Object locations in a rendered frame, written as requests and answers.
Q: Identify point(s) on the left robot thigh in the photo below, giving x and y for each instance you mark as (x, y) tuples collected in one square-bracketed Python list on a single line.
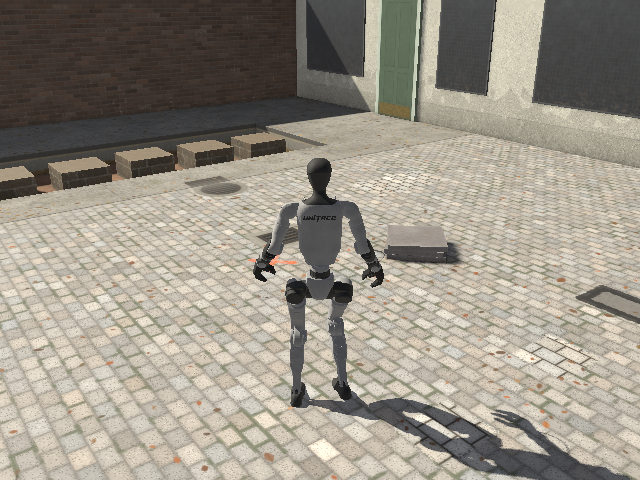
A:
[(296, 300)]

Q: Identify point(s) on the right robot shin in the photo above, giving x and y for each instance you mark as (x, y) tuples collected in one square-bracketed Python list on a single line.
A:
[(339, 353)]

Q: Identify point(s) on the right robot upper arm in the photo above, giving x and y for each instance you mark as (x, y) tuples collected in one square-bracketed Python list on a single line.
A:
[(351, 211)]

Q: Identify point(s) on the right robot forearm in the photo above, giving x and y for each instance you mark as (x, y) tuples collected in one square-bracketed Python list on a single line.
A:
[(371, 259)]

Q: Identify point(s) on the left robot forearm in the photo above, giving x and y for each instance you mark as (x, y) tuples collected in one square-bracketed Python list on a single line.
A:
[(265, 257)]

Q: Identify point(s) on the left robot hand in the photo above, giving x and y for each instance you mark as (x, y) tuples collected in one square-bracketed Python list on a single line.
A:
[(257, 271)]

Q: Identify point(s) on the left robot upper arm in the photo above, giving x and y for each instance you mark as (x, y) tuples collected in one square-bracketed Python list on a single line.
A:
[(287, 211)]

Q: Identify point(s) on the right robot hand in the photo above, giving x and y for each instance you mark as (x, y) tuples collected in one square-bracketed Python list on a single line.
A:
[(379, 275)]

